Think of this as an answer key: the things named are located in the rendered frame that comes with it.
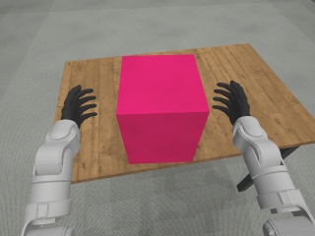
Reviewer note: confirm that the table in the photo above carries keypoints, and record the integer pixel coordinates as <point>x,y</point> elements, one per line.
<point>102,153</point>

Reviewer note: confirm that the right robot forearm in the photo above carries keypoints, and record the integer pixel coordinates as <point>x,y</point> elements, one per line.
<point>266,167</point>

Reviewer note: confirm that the robot right hand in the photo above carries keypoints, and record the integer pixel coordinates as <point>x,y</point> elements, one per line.
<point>237,104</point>

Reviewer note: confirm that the robot left hand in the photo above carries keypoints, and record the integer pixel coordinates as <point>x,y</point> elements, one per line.
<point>73,110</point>

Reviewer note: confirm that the carton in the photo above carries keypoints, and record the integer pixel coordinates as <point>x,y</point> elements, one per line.
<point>161,108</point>

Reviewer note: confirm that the robot left upper arm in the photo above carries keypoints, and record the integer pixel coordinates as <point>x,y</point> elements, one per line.
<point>52,231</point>

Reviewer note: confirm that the left robot forearm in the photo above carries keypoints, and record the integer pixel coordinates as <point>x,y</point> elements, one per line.
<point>51,176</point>

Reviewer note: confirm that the robot right upper arm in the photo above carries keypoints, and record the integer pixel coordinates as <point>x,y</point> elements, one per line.
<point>289,226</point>

